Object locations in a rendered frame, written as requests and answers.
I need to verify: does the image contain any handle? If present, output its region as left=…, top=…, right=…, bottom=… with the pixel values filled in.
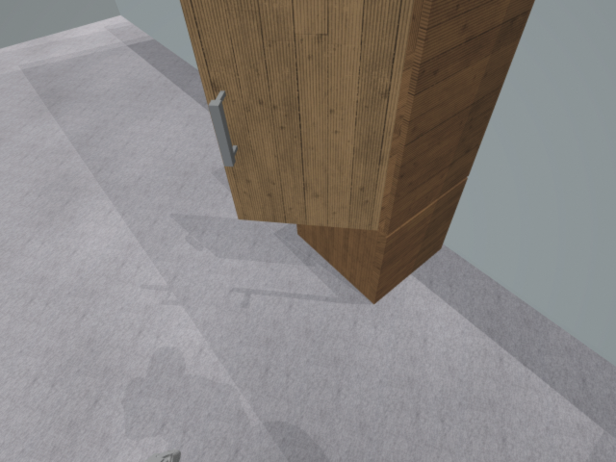
left=208, top=90, right=238, bottom=167

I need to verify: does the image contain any cupboard door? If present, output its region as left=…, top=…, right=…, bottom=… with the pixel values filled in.
left=180, top=0, right=414, bottom=230

